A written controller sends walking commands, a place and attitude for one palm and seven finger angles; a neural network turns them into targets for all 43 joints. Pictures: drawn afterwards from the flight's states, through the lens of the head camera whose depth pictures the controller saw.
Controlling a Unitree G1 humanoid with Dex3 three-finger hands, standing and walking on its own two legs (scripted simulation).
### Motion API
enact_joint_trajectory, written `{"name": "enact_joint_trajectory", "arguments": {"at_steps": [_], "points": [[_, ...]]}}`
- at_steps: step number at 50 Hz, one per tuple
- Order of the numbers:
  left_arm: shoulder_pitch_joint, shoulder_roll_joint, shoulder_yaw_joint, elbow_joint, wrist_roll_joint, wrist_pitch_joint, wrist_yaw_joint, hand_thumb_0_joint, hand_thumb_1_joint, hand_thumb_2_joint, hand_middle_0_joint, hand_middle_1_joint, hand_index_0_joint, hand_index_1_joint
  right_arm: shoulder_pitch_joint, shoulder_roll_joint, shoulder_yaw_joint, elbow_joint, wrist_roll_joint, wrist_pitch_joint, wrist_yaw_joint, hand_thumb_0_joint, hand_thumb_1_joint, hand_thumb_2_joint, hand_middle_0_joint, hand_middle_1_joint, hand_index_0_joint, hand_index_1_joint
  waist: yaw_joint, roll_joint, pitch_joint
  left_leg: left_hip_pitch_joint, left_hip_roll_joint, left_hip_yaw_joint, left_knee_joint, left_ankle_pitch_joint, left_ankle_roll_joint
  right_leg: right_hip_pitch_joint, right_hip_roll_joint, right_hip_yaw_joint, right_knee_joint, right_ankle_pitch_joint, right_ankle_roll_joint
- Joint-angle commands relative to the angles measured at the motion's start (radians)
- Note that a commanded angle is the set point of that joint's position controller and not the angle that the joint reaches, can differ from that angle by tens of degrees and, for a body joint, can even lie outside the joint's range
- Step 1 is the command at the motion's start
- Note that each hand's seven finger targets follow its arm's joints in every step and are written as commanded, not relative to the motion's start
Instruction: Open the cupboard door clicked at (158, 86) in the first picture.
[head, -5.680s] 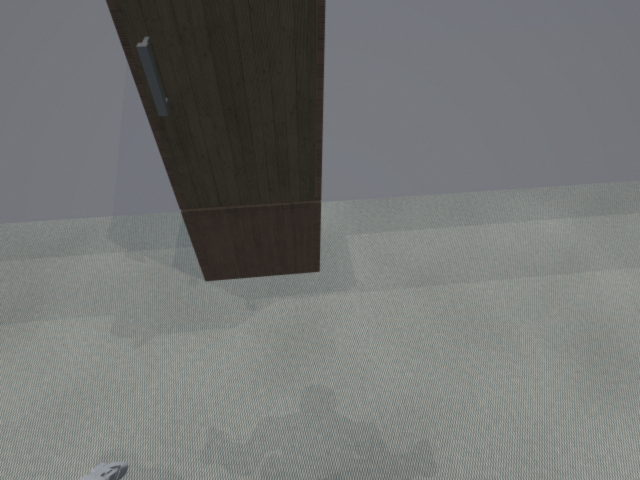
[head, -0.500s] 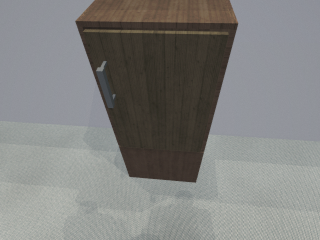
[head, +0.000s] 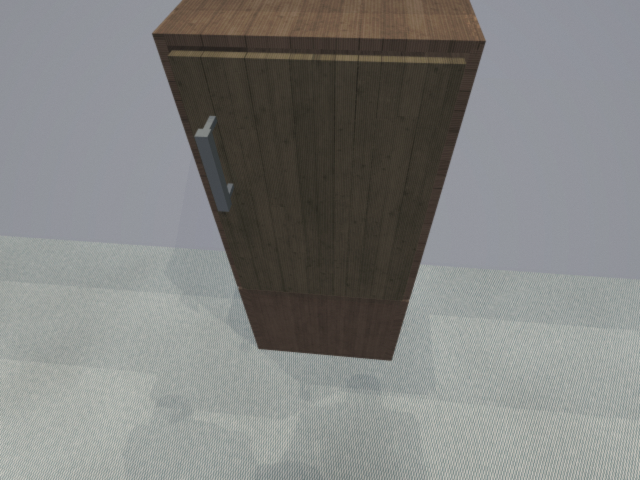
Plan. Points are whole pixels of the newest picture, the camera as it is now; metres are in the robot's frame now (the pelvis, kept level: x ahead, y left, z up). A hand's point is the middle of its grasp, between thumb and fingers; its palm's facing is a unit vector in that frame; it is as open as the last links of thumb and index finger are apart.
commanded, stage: raise the hand with hooked fingers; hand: left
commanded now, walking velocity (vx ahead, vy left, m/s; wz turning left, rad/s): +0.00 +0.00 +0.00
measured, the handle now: (218, 165) +0.56 +0.21 +0.06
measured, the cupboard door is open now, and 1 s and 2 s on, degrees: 0 0 0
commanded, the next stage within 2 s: none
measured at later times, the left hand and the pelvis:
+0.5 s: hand (142, 472) +0.14 +0.22 -0.04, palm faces +0.04 -1.00 +0.00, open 9.3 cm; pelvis -0.04 +0.04 -0.08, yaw +2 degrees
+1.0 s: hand (100, 400) +0.20 +0.28 +0.02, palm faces -0.02 -1.00 -0.07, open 12.3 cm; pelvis -0.04 +0.06 -0.05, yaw +2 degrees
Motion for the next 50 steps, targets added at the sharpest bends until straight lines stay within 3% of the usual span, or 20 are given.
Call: {"name": "enact_joint_trajectory", "arguments": {"at_steps": [1, 2, 3, 5, 6, 8, 10, 12, 16, 17, 20, 21, 23, 26, 30, 34, 38, 43, 48, 50], "points": [[0.013, 0.084, 0.016, -0.934, -0.112, -0.137, 0.070, 0.000, 0.830, 0.870, -0.205, -0.345, -0.205, -0.345, -0.140, -0.181, -0.046, -0.366, 0.047, -0.277, -0.072, 0.000, -0.900, -0.900, 0.200, 0.300, 0.200, 0.300, -0.012, 0.164, -0.254, -0.058, -0.058, -0.053, -0.023, 0.239, 0.046, 0.085, -0.049, 0.092, 0.025, 0.146, 0.001], [0.011, -0.001, -0.040, -0.903, -0.139, -0.130, 0.046, 0.000, 0.807, 0.860, -0.207, -0.360, -0.207, -0.360, -0.113, -0.197, -0.039, -0.332, 0.058, -0.293, -0.074, 0.000, -0.900, -0.900, 0.200, 0.300, 0.200, 0.300, -0.039, 0.004, -0.109, -0.105, -0.058, -0.060, 0.000, 0.193, 0.058, -0.005, -0.038, 0.063, -0.001, 0.115, 0.029], [-0.073, 0.073, 0.024, -0.950, -0.158, -0.182, 0.026, 0.000, 0.783, 0.850, -0.208, -0.375, -0.208, -0.375, -0.136, -0.227, -0.056, -0.380, 0.051, -0.317, -0.073, 0.000, -0.900, -0.900, 0.200, 0.300, 0.200, 0.300, -0.063, -0.155, -0.007, -0.160, -0.065, -0.084, 0.045, 0.120, 0.072, -0.111, -0.041, 0.064, -0.013, 0.016, 0.050], [-0.009, 0.085, 0.083, -0.874, -0.163, -0.295, -0.050, 0.000, 0.737, 0.830, -0.212, -0.405, -0.212, -0.405, -0.114, -0.247, -0.084, -0.435, 0.020, -0.343, -0.060, 0.000, -0.900, -0.900, 0.200, 0.300, 0.200, 0.300, -0.062, -0.311, -0.043, -0.276, -0.081, -0.081, 0.146, 0.016, 0.072, -0.233, -0.050, 0.079, 0.012, -0.199, 0.065], [0.079, 0.081, 0.109, -0.807, -0.170, -0.348, -0.102, 0.000, 0.713, 0.820, -0.213, -0.420, -0.213, -0.420, -0.125, -0.245, -0.093, -0.476, 0.024, -0.353, -0.042, 0.000, -0.900, -0.900, 0.200, 0.300, 0.200, 0.300, -0.020, -0.233, -0.025, -0.343, -0.094, -0.079, 0.185, -0.007, 0.055, -0.251, -0.059, 0.099, 0.056, -0.242, 0.050], [0.255, 0.036, 0.128, -0.776, -0.204, -0.487, -0.217, 0.000, 0.667, 0.800, -0.217, -0.450, -0.217, -0.450, -0.154, -0.230, -0.104, -0.553, 0.015, -0.359, -0.008, 0.000, -0.900, -0.900, 0.200, 0.300, 0.200, 0.300, 0.043, -0.272, -0.124, -0.455, -0.106, -0.065, 0.273, -0.001, 0.034, -0.238, -0.056, 0.103, 0.184, -0.195, 0.035], [0.279, 0.057, 0.170, -0.787, -0.237, -0.632, -0.346, 0.000, 0.620, 0.780, -0.220, -0.480, -0.220, -0.480, -0.174, -0.238, -0.115, -0.601, 0.014, -0.350, 0.024, 0.000, -0.900, -0.900, 0.200, 0.300, 0.200, 0.300, 0.051, -0.222, -0.182, -0.557, -0.116, -0.058, 0.376, 0.008, 0.022, -0.252, -0.063, 0.122, 0.297, -0.079, 0.024], [0.252, 0.148, 0.241, -0.814, -0.244, -0.695, -0.456, 0.000, 0.573, 0.760, -0.223, -0.510, -0.223, -0.510, -0.187, -0.256, -0.125, -0.660, 0.017, -0.329, 0.047, 0.000, -0.900, -0.900, 0.200, 0.300, 0.200, 0.300, 0.063, -0.126, -0.259, -0.610, -0.121, -0.045, 0.462, 0.027, 0.026, -0.269, -0.079, 0.164, 0.378, -0.021, 0.008], [0.088, 0.168, 0.227, -1.049, -0.286, -0.548, -0.451, 0.000, 0.480, 0.720, -0.230, -0.570, -0.230, -0.570, -0.215, -0.258, -0.108, -0.791, 0.037, -0.266, 0.025, 0.000, -0.900, -0.900, 0.200, 0.300, 0.200, 0.300, 0.042, -0.078, -0.286, -0.627, -0.124, -0.045, 0.464, -0.092, 0.046, -0.345, -0.056, 0.163, 0.361, -0.245, 0.019], [0.044, 0.172, 0.215, -1.129, -0.268, -0.530, -0.422, 0.000, 0.457, 0.710, -0.232, -0.585, -0.232, -0.585, -0.209, -0.257, -0.105, -0.816, 0.036, -0.260, 0.018, 0.000, -0.900, -0.900, 0.200, 0.300, 0.200, 0.300, 0.028, -0.014, -0.275, -0.610, -0.114, -0.053, 0.458, -0.098, 0.050, -0.379, -0.045, 0.143, 0.375, -0.253, 0.019], [-0.006, 0.171, 0.189, -1.354, -0.226, -0.523, -0.326, 0.000, 0.387, 0.680, -0.237, -0.630, -0.237, -0.630, -0.127, -0.232, -0.088, -0.815, 0.018, -0.245, 0.004, 0.000, -0.900, -0.900, 0.200, 0.300, 0.200, 0.300, -0.007, 0.070, -0.372, -0.514, -0.088, -0.089, 0.468, 0.052, 0.054, -0.367, -0.018, 0.075, 0.453, -0.019, 0.017], [-0.063, 0.190, 0.187, -1.383, -0.219, -0.522, -0.313, 0.000, 0.363, 0.670, -0.238, -0.645, -0.238, -0.645, -0.115, -0.239, -0.078, -0.800, 0.007, -0.238, -0.003, 0.000, -0.900, -0.900, 0.200, 0.300, 0.200, 0.300, -0.035, 0.010, -0.346, -0.532, -0.077, -0.104, 0.490, 0.055, 0.056, -0.392, -0.006, 0.065, 0.473, -0.005, 0.018], [-0.055, 0.148, 0.134, -1.375, -0.196, -0.524, -0.312, 0.000, 0.317, 0.650, -0.242, -0.675, -0.242, -0.675, -0.104, -0.234, -0.065, -0.779, 0.009, -0.241, -0.009, 0.000, -0.900, -0.900, 0.200, 0.300, 0.200, 0.300, -0.050, 0.053, -0.338, -0.517, -0.068, -0.121, 0.487, 0.058, 0.052, -0.431, -0.005, 0.048, 0.475, -0.018, 0.018], [-0.093, 0.180, 0.130, -1.315, -0.193, -0.480, -0.343, 0.000, 0.247, 0.620, -0.247, -0.720, -0.247, -0.720, -0.117, -0.251, -0.044, -0.758, 0.014, -0.249, -0.018, 0.000, -0.900, -0.900, 0.200, 0.300, 0.200, 0.300, -0.061, 0.074, -0.290, -0.529, -0.061, -0.155, 0.460, -0.009, 0.046, -0.466, 0.006, 0.027, 0.466, -0.105, 0.015], [-0.026, 0.209, 0.188, -1.234, -0.212, -0.358, -0.370, 0.000, 0.153, 0.580, -0.253, -0.780, -0.253, -0.780, -0.135, -0.244, -0.038, -0.759, 0.031, -0.257, -0.025, 0.000, -0.900, -0.900, 0.200, 0.300, 0.200, 0.300, -0.028, -0.002, -0.329, -0.536, -0.066, -0.164, 0.391, -0.077, 0.040, -0.396, 0.002, 0.012, 0.412, -0.166, 0.025], [-0.017, 0.242, 0.259, -1.273, -0.248, -0.302, -0.353, 0.000, 0.060, 0.540, -0.260, -0.840, -0.260, -0.840, -0.156, -0.229, -0.025, -0.761, 0.030, -0.266, -0.028, 0.000, -0.900, -0.900, 0.200, 0.300, 0.200, 0.300, 0.011, 0.016, -0.364, -0.502, -0.068, -0.163, 0.343, -0.016, 0.031, -0.318, -0.003, 0.000, 0.396, -0.127, 0.020], [-0.069, 0.256, 0.284, -1.250, -0.259, -0.321, -0.329, 0.000, -0.033, 0.500, -0.267, -0.900, -0.267, -0.900, -0.142, -0.237, -0.021, -0.743, 0.028, -0.280, -0.027, 0.000, -0.900, -0.900, 0.200, 0.300, 0.200, 0.300, -0.001, 0.002, -0.285, -0.509, -0.064, -0.164, 0.310, -0.054, 0.026, -0.334, -0.001, -0.002, 0.368, -0.163, 0.021], [-0.126, 0.276, 0.282, -1.238, -0.252, -0.353, -0.341, 0.000, -0.150, 0.450, -0.275, -0.975, -0.275, -0.975, -0.108, -0.256, -0.025, -0.725, 0.031, -0.310, -0.029, 0.000, -0.900, -0.900, 0.200, 0.300, 0.200, 0.300, -0.010, 0.055, -0.298, -0.446, -0.061, -0.163, 0.290, -0.023, 0.023, -0.312, -0.005, 0.005, 0.345, -0.132, 0.018], [-0.183, 0.329, 0.332, -1.164, -0.263, -0.329, -0.370, 0.000, -0.267, 0.400, -0.283, -1.050, -0.283, -1.050, -0.096, -0.275, -0.031, -0.704, 0.037, -0.315, -0.038, 0.000, -0.900, -0.900, 0.200, 0.300, 0.200, 0.300, -0.011, 0.017, -0.270, -0.421, -0.058, -0.162, 0.263, 0.000, 0.026, -0.272, -0.005, 0.007, 0.308, -0.104, 0.022], [-0.227, 0.346, 0.346, -1.170, -0.269, -0.322, -0.379, 0.000, -0.313, 0.380, -0.287, -1.080, -0.287, -1.080, -0.102, -0.276, -0.030, -0.699, 0.040, -0.315, -0.044, 0.000, -0.900, -0.900, 0.200, 0.300, 0.200, 0.300, -0.009, 0.063, -0.275, -0.391, -0.060, -0.152, 0.256, 0.024, 0.028, -0.251, -0.006, 0.013, 0.294, -0.078, 0.021]]}}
